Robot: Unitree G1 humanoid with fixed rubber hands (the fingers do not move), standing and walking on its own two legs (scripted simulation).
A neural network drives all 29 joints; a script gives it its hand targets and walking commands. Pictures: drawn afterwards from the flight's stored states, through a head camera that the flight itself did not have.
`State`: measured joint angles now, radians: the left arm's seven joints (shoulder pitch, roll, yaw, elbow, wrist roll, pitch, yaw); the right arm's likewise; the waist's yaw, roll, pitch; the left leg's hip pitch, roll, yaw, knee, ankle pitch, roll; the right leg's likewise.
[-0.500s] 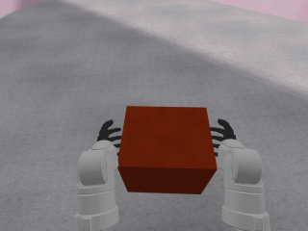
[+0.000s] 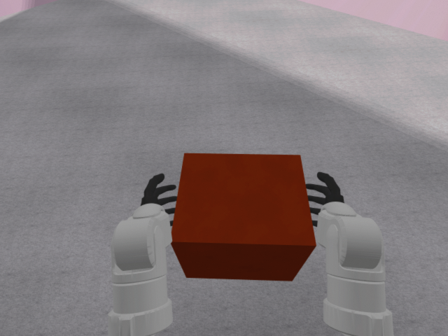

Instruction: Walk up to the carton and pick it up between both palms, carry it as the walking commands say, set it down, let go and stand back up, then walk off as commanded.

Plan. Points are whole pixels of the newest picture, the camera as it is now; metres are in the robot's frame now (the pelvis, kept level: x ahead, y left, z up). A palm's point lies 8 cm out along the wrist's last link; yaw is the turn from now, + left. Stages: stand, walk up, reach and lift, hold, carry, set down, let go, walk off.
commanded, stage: carry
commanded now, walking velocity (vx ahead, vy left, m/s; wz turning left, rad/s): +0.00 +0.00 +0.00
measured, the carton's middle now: (240, 219) +0.33 +0.00 +0.00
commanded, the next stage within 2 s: none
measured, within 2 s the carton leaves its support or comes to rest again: neither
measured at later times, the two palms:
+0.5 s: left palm (153, 226) +0.27 +0.14 +0.10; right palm (342, 227) +0.27 -0.15 +0.09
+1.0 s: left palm (154, 227) +0.27 +0.14 +0.10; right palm (342, 228) +0.27 -0.15 +0.09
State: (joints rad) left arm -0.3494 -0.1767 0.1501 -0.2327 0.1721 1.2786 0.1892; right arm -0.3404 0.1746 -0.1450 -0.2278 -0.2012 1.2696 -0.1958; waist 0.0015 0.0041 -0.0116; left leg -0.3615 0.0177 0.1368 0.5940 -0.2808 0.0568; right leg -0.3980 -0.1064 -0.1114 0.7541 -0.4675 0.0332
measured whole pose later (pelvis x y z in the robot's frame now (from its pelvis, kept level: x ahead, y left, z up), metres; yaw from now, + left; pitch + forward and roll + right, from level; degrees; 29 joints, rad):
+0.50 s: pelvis -0.02 +0.00 +0.00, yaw +0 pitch +1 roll +0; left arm -0.35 -0.18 0.15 -0.19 0.17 1.28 0.20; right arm -0.34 0.17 -0.15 -0.18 -0.20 1.27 -0.21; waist 0.00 0.01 -0.05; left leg -0.36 0.01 0.15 0.59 -0.26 0.06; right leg -0.36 -0.09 -0.11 0.61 -0.26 0.03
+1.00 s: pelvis -0.02 +0.00 +0.00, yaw +0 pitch +1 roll +0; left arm -0.35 -0.18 0.15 -0.17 0.17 1.26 0.21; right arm -0.34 0.17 -0.15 -0.17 -0.20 1.25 -0.21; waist 0.00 0.01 -0.05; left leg -0.36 0.01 0.15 0.59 -0.25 0.06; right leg -0.36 -0.09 -0.11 0.61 -0.25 0.03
